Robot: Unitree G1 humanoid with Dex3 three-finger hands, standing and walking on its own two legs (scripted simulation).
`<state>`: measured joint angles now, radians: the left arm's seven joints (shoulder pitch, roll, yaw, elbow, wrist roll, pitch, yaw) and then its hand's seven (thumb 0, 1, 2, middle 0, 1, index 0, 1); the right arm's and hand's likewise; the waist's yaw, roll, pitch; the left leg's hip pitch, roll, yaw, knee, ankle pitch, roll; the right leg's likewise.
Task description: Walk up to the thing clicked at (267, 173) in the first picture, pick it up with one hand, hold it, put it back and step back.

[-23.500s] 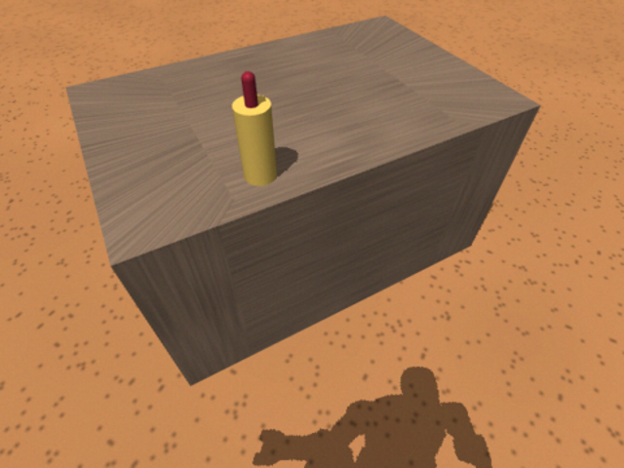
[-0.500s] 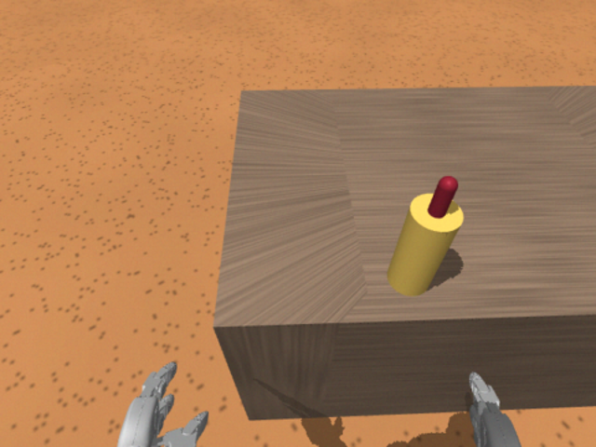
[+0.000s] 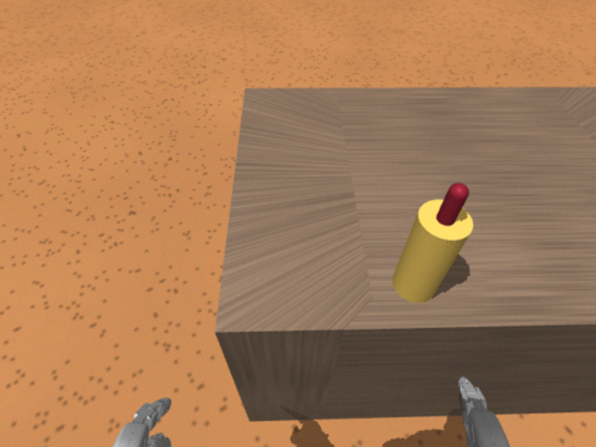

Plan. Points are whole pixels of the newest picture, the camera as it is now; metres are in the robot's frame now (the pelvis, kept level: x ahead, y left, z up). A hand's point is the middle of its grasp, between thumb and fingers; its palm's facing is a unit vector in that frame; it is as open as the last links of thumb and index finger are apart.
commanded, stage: home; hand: right
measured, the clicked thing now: (433, 242) +0.42 -0.20 +0.00
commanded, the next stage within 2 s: stand in 1.96 s
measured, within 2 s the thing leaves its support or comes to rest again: neither
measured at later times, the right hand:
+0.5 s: hand out of the picture +0.06 -0.27 -0.14, palm faces -0.07 +0.92 -0.38, open 17.4 cm
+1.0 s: hand out of the picture +0.06 -0.26 -0.14, palm faces -0.08 +0.93 -0.37, open 17.2 cm
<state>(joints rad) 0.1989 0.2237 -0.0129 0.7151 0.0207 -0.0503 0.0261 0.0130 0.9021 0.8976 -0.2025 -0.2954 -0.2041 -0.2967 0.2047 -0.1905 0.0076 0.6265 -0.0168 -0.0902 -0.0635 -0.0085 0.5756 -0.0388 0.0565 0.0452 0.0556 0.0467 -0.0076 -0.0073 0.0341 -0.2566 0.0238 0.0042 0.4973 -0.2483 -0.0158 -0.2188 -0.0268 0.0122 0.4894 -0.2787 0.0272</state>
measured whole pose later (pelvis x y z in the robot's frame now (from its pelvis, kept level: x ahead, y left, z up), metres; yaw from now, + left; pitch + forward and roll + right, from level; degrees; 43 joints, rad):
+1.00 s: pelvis -0.01 -0.01 +0.01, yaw +2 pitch -3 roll -1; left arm 0.15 0.36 -0.01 1.13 0.02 0.00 -0.01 0.01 0.91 0.90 -0.20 -0.30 -0.21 -0.30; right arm 0.14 -0.36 0.03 1.11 -0.01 -0.01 -0.01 0.00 0.49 -0.09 0.07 0.06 0.07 0.06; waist 0.00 0.00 0.04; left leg -0.15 0.03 -0.03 0.37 -0.17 -0.03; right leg -0.09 -0.02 -0.03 0.33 -0.19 0.02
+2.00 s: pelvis +0.00 +0.00 +0.01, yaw +3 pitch -2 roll +0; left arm 0.13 0.35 0.00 1.12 0.02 0.00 -0.01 0.01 0.91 0.90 -0.20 -0.30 -0.21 -0.30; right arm 0.12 -0.35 0.01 1.12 -0.01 -0.01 -0.01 0.00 0.50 -0.08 0.07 0.06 0.07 0.06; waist 0.00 0.00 0.04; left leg -0.14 0.01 -0.04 0.35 -0.17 -0.02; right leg -0.07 -0.04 -0.04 0.32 -0.21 0.03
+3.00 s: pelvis +0.00 +0.00 +0.01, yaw +4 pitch -2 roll +0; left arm 0.14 0.35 0.00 1.12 0.01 0.00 -0.01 0.01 0.91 0.90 -0.20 -0.30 -0.21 -0.30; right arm 0.12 -0.35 0.01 1.12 -0.01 -0.01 0.00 0.01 -0.90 -0.90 0.21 0.30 0.21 0.30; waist 0.00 0.00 0.05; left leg -0.15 0.01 -0.06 0.35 -0.17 -0.02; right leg -0.07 -0.04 -0.05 0.31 -0.21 0.02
